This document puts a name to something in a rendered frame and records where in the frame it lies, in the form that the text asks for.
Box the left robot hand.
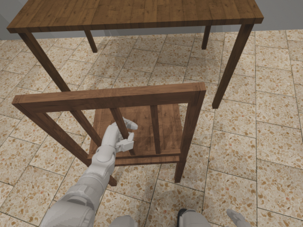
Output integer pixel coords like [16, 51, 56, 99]
[101, 117, 138, 153]

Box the right robot hand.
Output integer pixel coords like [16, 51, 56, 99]
[226, 209, 251, 227]

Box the robot left forearm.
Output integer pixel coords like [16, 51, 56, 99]
[40, 145, 116, 227]

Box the table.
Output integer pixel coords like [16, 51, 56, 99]
[7, 0, 264, 109]

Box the robot left thigh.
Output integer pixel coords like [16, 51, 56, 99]
[108, 216, 138, 227]

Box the chair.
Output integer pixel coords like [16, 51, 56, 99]
[11, 82, 206, 186]

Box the left robot upper arm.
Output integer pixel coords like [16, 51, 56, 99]
[42, 200, 95, 227]

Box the right robot foot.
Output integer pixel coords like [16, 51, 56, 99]
[177, 209, 187, 227]

